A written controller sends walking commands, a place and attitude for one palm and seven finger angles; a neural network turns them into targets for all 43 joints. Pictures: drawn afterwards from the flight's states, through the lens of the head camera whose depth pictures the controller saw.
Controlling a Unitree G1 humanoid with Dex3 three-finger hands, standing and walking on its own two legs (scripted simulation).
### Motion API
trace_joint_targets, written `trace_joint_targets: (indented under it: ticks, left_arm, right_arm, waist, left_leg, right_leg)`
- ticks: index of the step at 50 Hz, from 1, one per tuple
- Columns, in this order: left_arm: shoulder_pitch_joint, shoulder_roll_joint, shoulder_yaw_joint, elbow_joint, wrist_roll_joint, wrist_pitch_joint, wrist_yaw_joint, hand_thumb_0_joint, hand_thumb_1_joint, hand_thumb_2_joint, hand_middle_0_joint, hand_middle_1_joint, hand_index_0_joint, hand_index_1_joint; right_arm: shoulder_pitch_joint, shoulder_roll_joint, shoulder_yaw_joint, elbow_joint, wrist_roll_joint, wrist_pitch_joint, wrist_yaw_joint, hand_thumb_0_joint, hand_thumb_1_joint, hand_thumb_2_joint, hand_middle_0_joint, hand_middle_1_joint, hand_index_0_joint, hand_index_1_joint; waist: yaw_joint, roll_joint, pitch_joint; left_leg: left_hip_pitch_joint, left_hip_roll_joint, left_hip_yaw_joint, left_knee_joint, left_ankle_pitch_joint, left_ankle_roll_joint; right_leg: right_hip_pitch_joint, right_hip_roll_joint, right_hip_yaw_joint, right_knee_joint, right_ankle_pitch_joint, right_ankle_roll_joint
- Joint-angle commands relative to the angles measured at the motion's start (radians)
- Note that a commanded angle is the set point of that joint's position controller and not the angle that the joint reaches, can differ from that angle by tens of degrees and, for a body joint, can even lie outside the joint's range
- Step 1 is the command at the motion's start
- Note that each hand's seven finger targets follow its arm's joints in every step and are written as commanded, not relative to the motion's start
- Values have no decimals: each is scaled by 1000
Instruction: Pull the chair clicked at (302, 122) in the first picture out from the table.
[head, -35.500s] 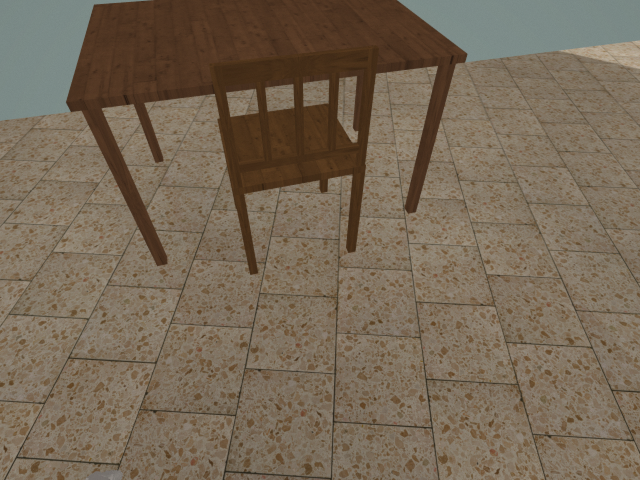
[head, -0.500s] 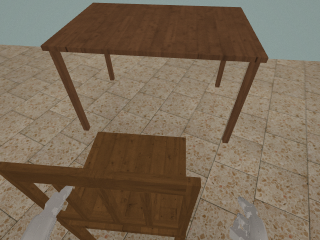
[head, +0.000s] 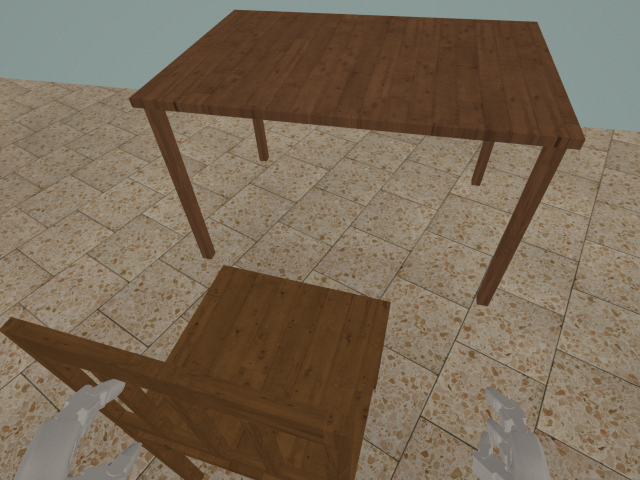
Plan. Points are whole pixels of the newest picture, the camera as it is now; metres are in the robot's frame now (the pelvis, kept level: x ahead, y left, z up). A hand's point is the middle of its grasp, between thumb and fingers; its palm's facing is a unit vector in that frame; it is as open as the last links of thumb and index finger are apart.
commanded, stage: draw the hand back to the body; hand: left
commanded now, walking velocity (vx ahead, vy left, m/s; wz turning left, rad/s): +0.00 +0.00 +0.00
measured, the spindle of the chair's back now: (200, 423) +0.20 +0.22 -0.10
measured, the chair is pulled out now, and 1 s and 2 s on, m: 0.64 0.59 0.59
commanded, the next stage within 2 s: step back with the hand held close in 0.44 s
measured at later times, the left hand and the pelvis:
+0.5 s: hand (95, 316) +0.20 +0.24 +0.18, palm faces +0.46 -0.76 -0.46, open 7.3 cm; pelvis -0.01 -0.02 +0.01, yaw -2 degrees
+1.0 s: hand (50, 372) +0.16 +0.26 +0.16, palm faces +0.31 -0.78 -0.54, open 7.4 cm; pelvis -0.06 +0.02 +0.01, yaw -3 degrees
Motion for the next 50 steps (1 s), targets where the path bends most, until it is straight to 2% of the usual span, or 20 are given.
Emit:
trace_joint_targets:
  ticks: [1, 7, 10, 13, 15, 17, 19, 20, 21, 24, 27, 28, 29, 30, 32, 35, 39, 44, 45, 50]
  left_arm:
    - [-355, 296, 393, -658, 21, -287, 117, 0, 827, 865, -190, -285, -190, -285]
    - [-378, 329, 424, -640, 10, -278, 109, 0, 900, 900, -200, -300, -200, -300]
    - [-369, 288, 412, -594, 11, -289, 102, 0, 900, 900, -200, -300, -200, -300]
    - [-407, 229, 409, -482, 19, -324, 92, 0, 900, 900, -200, -300, -200, -300]
    - [-394, 149, 400, -304, 24, -341, 67, 0, 900, 900, -200, -300, -200, -300]
    - [-308, 77, 396, -82, 19, -347, 42, 0, 900, 900, -200, -300, -200, -300]
    - [-226, 15, 358, 48, 12, -355, 9, 0, 900, 900, -200, -300, -200, -300]
    - [-184, -3, 349, 94, 9, -359, -3, 0, 900, 900, -200, -300, -200, -300]
    - [-186, 1, 334, 43, 4, -374, -13, 0, 900, 900, -200, -300, -200, -300]
    - [-221, 81, 375, -132, -5, -419, -16, 0, 900, 900, -200, -300, -200, -300]
    - [-265, 162, 438, -298, -1, -453, 2, 0, 900, 900, -200, -300, -200, -300]
    - [-313, 160, 426, -303, 2, -455, 7, 0, 900, 900, -200, -300, -200, -300]
    - [-434, 285, 560, -367, -4, -500, 15, 0, 900, 900, -200, -300, -200, -300]
    - [-472, 300, 569, -348, 7, -516, 13, 0, 900, 900, -200, -300, -200, -300]
    - [-286, 146, 460, -221, 7, -512, 6, 0, 900, 900, -200, -300, -200, -300]
    - [-186, 95, 430, -202, 12, -518, 6, 0, 900, 900, -200, -300, -200, -300]
    - [-139, 100, 432, -199, 20, -506, 15, 0, 900, 900, -200, -300, -200, -300]
    - [-129, 140, 460, -286, 22, -512, 33, 0, 900, 900, -200, -300, -200, -300]
    - [-137, 169, 482, -296, 23, -511, 37, 0, 900, 900, -200, -300, -200, -300]
    - [-121, 168, 498, -321, 22, -519, 44, 0, 900, 900, -200, -300, -200, -300]
  right_arm:
    - [-64, -89, -28, -130, 21, -54, 2, 0, -900, -900, 200, 300, 200, 300]
    - [-70, -90, -23, -123, 26, -59, 18, 0, -900, -900, 200, 300, 200, 300]
    - [-87, -84, -24, -118, 25, -61, 24, 0, -900, -900, 200, 300, 200, 300]
    - [-101, -96, -30, -121, 3, -46, 22, 0, -900, -900, 200, 300, 200, 300]
    - [-140, -96, -43, -114, -5, -21, 27, 0, -900, -900, 200, 300, 200, 300]
    - [-145, -89, -59, -110, -10, 45, 32, 0, -900, -900, 200, 300, 200, 300]
    - [-172, -86, -75, -123, -2, 120, 38, 0, -900, -900, 200, 300, 200, 300]
    - [-186, -83, -81, -129, 3, 148, 41, 0, -900, -900, 200, 300, 200, 300]
    - [-189, -82, -78, -152, 6, 172, 47, 0, -900, -900, 200, 300, 200, 300]
    - [-208, -74, -77, -196, 6, 189, 41, 0, -900, -900, 200, 300, 200, 300]
    - [-199, -63, -68, -209, 1, 163, 27, 0, -900, -900, 200, 300, 200, 300]
    - [-187, -65, -63, -207, -2, 155, 22, 0, -900, -900, 200, 300, 200, 300]
    - [-136, -106, -88, -225, -4, 183, 22, 0, -900, -900, 200, 300, 200, 300]
    - [-114, -90, -86, -208, -4, 198, 22, 0, -900, -900, 200, 300, 200, 300]
    - [-125, -92, -85, -214, -12, 217, 24, 0, -900, -900, 200, 300, 200, 300]
    - [-141, -108, -96, -232, -14, 238, 29, 0, -900, -900, 200, 300, 200, 300]
    - [-151, -105, -110, -249, -9, 256, 31, 0, -900, -900, 200, 300, 200, 300]
    - [-152, -101, -108, -260, -13, 251, 24, 0, -900, -900, 200, 300, 200, 300]
    - [-156, -100, -110, -250, -14, 250, 19, 0, -900, -900, 200, 300, 200, 300]
    - [-138, -91, -103, -246, -19, 235, 15, 0, -900, -900, 200, 300, 200, 300]
  waist:
    - [-18, 228, -224]
    - [-16, 181, -245]
    - [-19, 175, -224]
    - [-32, 33, -190]
    - [-35, -49, -125]
    - [-34, -186, -69]
    - [-30, -247, -3]
    - [-26, -218, 26]
    - [-21, -173, 5]
    - [-12, -112, -60]
    - [-3, 24, -104]
    - [-14, 28, -103]
    - [-68, -5, 32]
    - [-77, -19, 36]
    - [-83, -15, -2]
    - [-78, 46, -72]
    - [-77, -84, -140]
    - [-71, -45, -156]
    - [-71, -9, -149]
    - [-70, 42, -135]
  left_leg:
    - [100, 39, 27, -87, 545, 14]
    - [121, 36, 40, -78, 601, 23]
    - [112, 34, 55, -79, 586, 25]
    - [136, 39, 70, -89, 514, 36]
    - [129, 40, 81, -95, 477, 40]
    - [89, 47, 101, -106, 422, 42]
    - [44, 51, 108, -119, 356, 51]
    - [22, 52, 112, -126, 346, 51]
    - [24, 50, 110, -132, 335, 54]
    - [57, 54, 114, -141, 323, 60]
    - [97, 52, 109, -151, 336, 54]
    - [107, 50, 114, -152, 331, 54]
    - [28, 59, 94, -104, 243, 63]
    - [28, 52, 74, -79, 181, 55]
    - [65, 60, 61, -113, 203, 55]
    - [56, 94, 44, -182, 394, 61]
    - [41, 106, 42, -166, 480, 54]
    - [-17, 129, 10, -213, 450, 59]
    - [-29, 134, 9, -225, 424, 63]
    - [-123, 151, -12, -258, 274, 69]
  right_leg:
    - [53, -46, -18, -35, 448, -31]
    - [71, -49, -19, -24, 539, -25]
    - [73, -49, -15, -37, 553, -23]
    - [50, -53, -1, -72, 562, -9]
    - [38, -51, 30, -104, 594, -8]
    - [43, -55, 11, -116, 590, 9]
    - [24, -58, 14, -139, 526, 20]
    - [27, -59, 17, -153, 520, 16]
    - [37, -66, 24, -157, 503, 17]
    - [53, -69, 40, -179, 462, 14]
    - [63, -68, 54, -191, 452, -2]
    - [55, -65, 55, -201, 439, -2]
    - [-86, -128, 221, -282, 454, -29]
    - [-99, -170, 235, -300, 431, -56]
    - [-94, -158, 203, -278, 362, -53]
    - [1, -107, 131, -194, 423, -22]
    - [41, -103, 119, -155, 515, -10]
    - [44, -86, 101, -120, 418, -1]
    - [40, -86, 101, -119, 397, -1]
    - [44, -66, 92, -96, 297, 5]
